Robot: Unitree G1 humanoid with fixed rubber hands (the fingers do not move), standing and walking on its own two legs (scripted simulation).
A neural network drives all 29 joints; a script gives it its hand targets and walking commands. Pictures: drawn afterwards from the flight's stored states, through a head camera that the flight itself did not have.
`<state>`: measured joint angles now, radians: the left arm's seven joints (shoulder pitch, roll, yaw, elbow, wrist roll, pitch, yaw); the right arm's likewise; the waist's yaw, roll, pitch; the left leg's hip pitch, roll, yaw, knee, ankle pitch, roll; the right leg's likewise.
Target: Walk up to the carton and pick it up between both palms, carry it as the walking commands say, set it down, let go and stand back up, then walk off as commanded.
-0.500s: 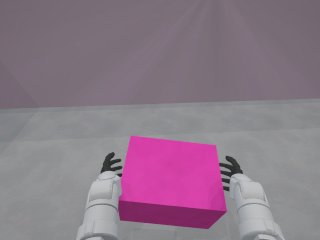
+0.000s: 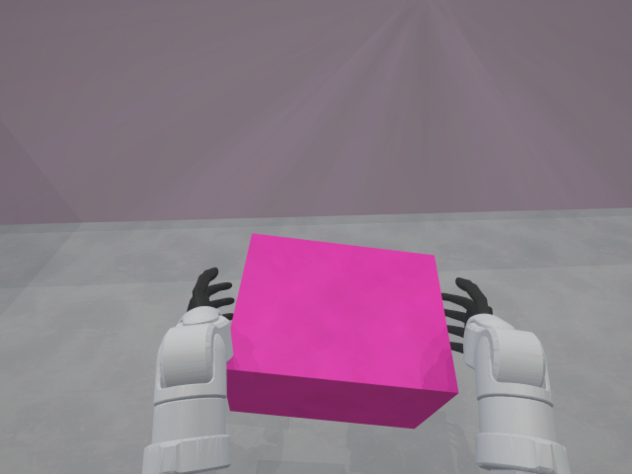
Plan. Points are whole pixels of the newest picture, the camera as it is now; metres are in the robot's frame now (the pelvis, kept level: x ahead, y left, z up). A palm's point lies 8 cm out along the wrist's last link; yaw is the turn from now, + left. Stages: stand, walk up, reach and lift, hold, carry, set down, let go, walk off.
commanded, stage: carry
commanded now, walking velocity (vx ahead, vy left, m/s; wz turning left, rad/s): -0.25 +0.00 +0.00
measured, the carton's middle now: (333, 331) +0.33 +0.00 +0.06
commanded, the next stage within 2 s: none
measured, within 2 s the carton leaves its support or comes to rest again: neither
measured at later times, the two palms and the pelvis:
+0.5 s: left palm (189, 346) +0.24 +0.17 +0.12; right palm (483, 353) +0.23 -0.17 +0.12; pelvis -0.01 +0.00 +0.00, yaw +0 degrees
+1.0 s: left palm (198, 337) +0.27 +0.17 +0.11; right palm (475, 344) +0.26 -0.17 +0.11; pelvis +0.00 +0.00 +0.00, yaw +0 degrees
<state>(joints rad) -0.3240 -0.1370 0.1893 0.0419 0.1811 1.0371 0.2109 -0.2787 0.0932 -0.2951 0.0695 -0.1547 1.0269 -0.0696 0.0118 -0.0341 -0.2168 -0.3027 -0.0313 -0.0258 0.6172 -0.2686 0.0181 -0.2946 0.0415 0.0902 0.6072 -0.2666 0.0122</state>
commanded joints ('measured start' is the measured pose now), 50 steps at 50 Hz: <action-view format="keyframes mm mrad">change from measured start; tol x4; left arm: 1 -516 -1000 -638 -217 -434 103 -350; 17 -486 -978 -638 -330 -460 248 -313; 50 -457 -1039 -699 -406 -484 201 -341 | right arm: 1 -669 1011 803 -340 435 102 220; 11 -650 987 797 -462 458 231 177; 17 -634 985 796 -461 455 255 172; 50 -624 1036 848 -522 487 209 200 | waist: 1 -19 46 -134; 20 -14 52 9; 50 -12 43 -112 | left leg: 1 -48 148 -126 -84 116 45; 17 -136 145 -172 -169 -165 48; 24 -120 120 -136 -117 -119 42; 32 -91 156 -182 -163 -63 57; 39 -83 144 -170 -192 -183 39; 50 -1 133 -123 -160 -9 35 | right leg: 1 -30 -136 67 -72 170 -19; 11 -117 -119 58 -84 -21 -32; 18 -143 -120 78 -110 -75 -39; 24 -164 -149 112 -149 -48 -50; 34 -139 -121 69 -76 32 -50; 37 -131 -120 80 -118 -110 -47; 39 -141 -127 87 -149 -137 -43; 50 -83 -131 66 -139 27 -47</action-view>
